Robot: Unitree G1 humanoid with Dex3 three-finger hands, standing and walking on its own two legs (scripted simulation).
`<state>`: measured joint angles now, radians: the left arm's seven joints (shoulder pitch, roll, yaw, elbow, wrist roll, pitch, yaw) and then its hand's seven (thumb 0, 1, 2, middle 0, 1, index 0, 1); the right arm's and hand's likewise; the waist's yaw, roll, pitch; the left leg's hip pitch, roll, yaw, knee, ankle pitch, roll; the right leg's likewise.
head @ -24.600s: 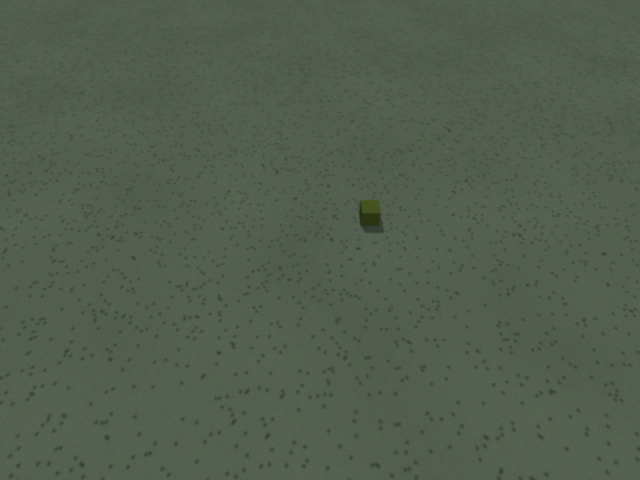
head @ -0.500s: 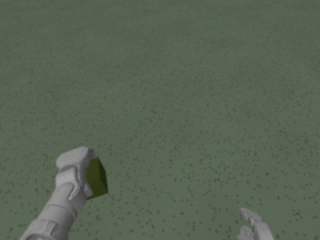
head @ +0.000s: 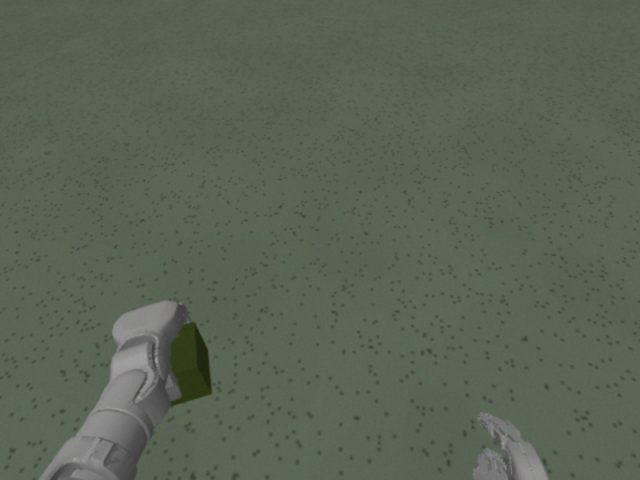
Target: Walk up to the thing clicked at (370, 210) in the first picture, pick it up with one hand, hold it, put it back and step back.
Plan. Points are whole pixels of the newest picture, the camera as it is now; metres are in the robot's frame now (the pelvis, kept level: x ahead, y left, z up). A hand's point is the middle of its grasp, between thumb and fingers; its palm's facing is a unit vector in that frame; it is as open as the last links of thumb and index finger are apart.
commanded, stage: crouch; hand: left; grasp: from above
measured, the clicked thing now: (176, 365) +0.31 +0.23 -0.08
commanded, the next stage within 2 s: lower in 1.72 s
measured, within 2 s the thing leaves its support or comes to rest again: neither
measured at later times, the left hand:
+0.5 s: hand (204, 373) +0.37 +0.25 -0.28, palm faces -0.35 -0.12 -0.93, open 10.5 cm
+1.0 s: hand (217, 393) +0.40 +0.28 -0.48, palm faces -0.37 -0.16 -0.91, open 10.5 cm
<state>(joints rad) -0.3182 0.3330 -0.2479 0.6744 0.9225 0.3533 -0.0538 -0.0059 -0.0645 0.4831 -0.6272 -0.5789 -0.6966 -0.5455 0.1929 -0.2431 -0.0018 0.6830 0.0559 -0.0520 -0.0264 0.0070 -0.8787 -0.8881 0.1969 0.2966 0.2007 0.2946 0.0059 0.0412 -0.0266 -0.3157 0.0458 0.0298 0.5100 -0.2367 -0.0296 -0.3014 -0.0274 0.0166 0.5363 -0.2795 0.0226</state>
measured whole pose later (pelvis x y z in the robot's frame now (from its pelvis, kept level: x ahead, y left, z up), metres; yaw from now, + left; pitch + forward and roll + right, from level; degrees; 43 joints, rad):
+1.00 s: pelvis -0.07 +0.01 -0.33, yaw -3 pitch +38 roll -5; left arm -0.95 0.60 0.14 1.38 1.05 0.10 0.39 0.00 -0.05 0.47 -0.61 -0.58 -0.68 -0.55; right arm 0.14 -0.24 0.01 0.78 -0.11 -0.14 0.11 0.00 -0.91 -0.89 0.20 0.30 0.20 0.29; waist -0.19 0.03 -0.15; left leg -2.06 0.05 -0.11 2.05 -0.66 -0.04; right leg -1.98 0.01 -0.02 2.02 -0.71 0.04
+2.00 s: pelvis -0.08 +0.01 -0.44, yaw -8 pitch +34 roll -8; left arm -1.07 0.82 0.19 1.55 1.11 0.00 0.37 0.00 -0.09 0.49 -0.67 -0.50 -0.75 -0.48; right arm 0.14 -0.28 0.10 0.75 -0.15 -0.09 0.18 0.00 -0.92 -0.90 0.20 0.30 0.20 0.29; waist -0.25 -0.03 0.00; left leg -2.32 0.04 -0.20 2.40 -0.68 -0.05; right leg -2.22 0.05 -0.05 2.34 -0.71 0.06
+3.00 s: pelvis -0.08 +0.02 -0.46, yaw -12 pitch +30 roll -12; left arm -1.09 0.99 0.24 1.70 1.11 -0.03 0.53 0.00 -0.14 0.51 -0.72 -0.47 -0.79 -0.46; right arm 0.11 -0.32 0.23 0.72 -0.23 -0.19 0.23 0.00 -0.91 -0.90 0.20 0.30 0.20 0.30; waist -0.33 -0.11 0.13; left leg -2.36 0.04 -0.27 2.51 -0.71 -0.04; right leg -2.23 0.08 -0.11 2.38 -0.70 0.07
